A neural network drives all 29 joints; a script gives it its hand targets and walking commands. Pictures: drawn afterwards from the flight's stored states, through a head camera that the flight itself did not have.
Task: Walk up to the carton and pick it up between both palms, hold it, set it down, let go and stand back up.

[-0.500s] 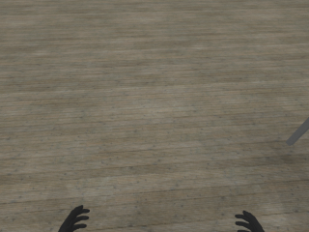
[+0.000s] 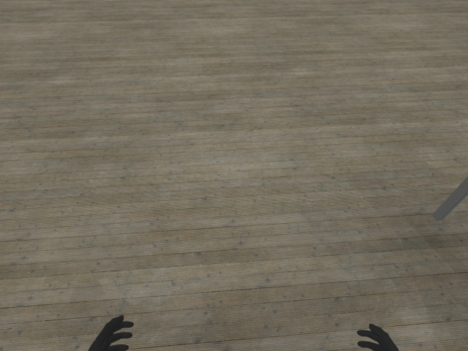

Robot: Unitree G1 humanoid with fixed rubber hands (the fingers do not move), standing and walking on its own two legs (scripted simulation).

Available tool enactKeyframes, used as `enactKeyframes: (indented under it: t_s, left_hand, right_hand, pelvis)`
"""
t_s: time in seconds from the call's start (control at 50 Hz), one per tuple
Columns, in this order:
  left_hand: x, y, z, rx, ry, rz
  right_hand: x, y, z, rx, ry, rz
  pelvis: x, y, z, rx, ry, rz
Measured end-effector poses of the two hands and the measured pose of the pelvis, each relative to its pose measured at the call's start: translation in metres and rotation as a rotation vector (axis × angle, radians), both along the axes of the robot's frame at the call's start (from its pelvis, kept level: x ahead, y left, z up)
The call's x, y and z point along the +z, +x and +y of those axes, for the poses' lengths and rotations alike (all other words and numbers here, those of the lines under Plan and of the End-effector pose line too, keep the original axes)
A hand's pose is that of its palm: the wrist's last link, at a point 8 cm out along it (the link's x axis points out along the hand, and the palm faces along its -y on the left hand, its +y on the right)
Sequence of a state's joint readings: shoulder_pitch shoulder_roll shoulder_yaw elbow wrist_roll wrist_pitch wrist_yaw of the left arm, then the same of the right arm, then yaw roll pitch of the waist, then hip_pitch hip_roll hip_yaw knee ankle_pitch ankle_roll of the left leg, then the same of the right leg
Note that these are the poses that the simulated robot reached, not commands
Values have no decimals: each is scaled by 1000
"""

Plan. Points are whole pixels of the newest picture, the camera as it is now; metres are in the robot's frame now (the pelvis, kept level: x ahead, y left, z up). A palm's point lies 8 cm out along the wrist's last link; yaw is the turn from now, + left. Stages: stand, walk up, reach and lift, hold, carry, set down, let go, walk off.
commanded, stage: stand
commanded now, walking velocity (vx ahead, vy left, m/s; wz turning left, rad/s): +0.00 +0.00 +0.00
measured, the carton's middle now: out of the picture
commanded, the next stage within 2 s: walk up in 0.64 s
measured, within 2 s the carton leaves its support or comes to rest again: neither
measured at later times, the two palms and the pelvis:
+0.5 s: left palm out of the picture +0.11 +0.26 -0.10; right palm out of the picture +0.11 -0.25 -0.10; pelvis -0.01 +0.00 +0.00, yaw +0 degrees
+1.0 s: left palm out of the picture +0.10 +0.25 -0.10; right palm out of the picture +0.07 -0.30 -0.09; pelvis -0.03 -0.02 +0.00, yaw -4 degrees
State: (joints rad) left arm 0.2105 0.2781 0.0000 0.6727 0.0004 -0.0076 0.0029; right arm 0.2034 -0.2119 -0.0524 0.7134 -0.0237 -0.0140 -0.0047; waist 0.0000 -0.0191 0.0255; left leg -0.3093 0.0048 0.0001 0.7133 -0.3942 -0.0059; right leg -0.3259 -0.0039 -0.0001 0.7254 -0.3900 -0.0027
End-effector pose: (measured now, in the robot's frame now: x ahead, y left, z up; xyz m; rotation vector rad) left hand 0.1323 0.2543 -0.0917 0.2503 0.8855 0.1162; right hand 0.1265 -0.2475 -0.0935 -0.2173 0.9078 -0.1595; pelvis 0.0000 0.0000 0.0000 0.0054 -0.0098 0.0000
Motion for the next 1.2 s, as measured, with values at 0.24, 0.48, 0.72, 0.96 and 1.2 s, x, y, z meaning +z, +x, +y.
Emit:
enactKeyframes:
  t_s: [0.24, 0.48, 0.72, 0.96, 1.2]
  left_hand:
    - [-2, -7, 2, 4, 2, 14]
    - [-4, -18, 3, 10, 4, 27]
    - [-7, -30, 4, 16, 2, 39]
    - [-10, -35, 0, -82, -8, 127]
    - [-11, -4, -65, -222, 63, 186]
  right_hand:
    - [-2, -7, -1, -7, 0, 12]
    - [-4, -18, -2, -13, 2, 27]
    - [-6, -31, -3, -18, 4, 43]
    - [-2, -51, -31, -55, -50, 20]
    - [-3, -111, -168, -253, -154, 86]
  pelvis:
    - [0, -3, 0, 0, 0, -5]
    - [0, -10, 0, 0, 0, -14]
    - [0, -18, 0, 0, 1, -25]
    - [-1, -25, -10, -47, 1, -28]
    - [-11, -26, -89, -206, 21, -20]
